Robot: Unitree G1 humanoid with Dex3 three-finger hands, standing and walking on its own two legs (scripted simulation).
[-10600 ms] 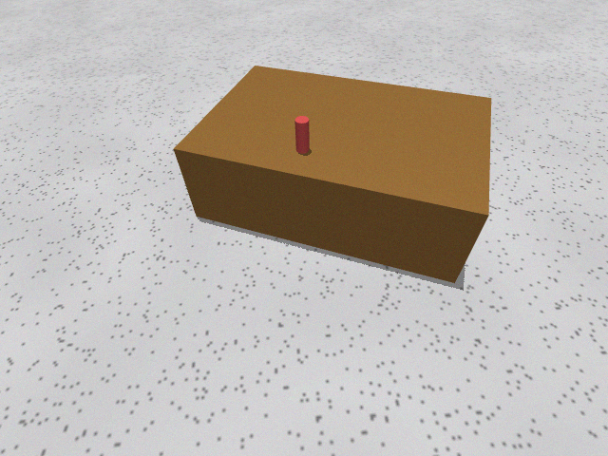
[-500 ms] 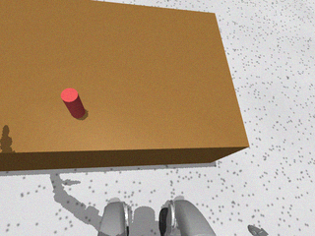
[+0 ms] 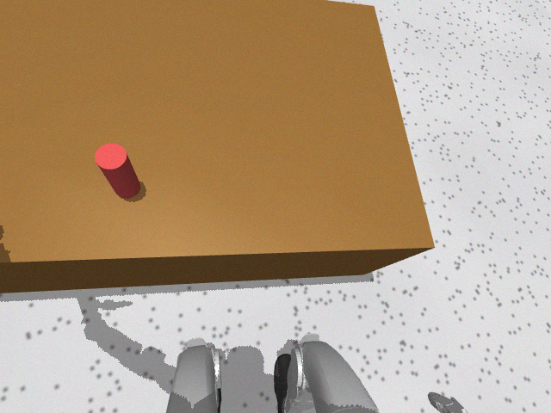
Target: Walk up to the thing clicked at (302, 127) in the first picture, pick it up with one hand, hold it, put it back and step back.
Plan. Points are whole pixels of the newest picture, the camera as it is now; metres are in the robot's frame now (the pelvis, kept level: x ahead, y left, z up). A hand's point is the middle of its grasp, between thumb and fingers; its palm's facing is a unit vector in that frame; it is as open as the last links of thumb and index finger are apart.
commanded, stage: go down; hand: left
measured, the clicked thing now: (120, 173) +0.54 +0.25 -0.21
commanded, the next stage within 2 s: approach in 0.44 s
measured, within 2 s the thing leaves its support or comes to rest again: neither
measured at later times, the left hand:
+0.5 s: hand out of the picture +0.44 +0.45 +0.06, palm faces +0.32 -0.95 -0.01, open 16.8 cm
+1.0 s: hand out of the picture +0.47 +0.39 -0.10, palm faces +0.30 -0.95 +0.03, open 17.3 cm
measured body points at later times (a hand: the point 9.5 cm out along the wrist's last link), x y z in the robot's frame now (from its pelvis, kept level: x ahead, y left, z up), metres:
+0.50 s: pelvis +0.00 +0.00 -0.01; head +0.19 +0.08 +0.39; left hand +0.42 +0.49 +0.07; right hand +0.05 -0.27 -0.09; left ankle +0.02 +0.08 -0.63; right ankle +0.03 -0.14 -0.63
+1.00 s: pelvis -0.02 +0.00 -0.10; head +0.22 +0.08 +0.27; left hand +0.45 +0.44 -0.10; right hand +0.03 -0.28 -0.17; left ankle +0.02 +0.08 -0.63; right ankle +0.03 -0.14 -0.63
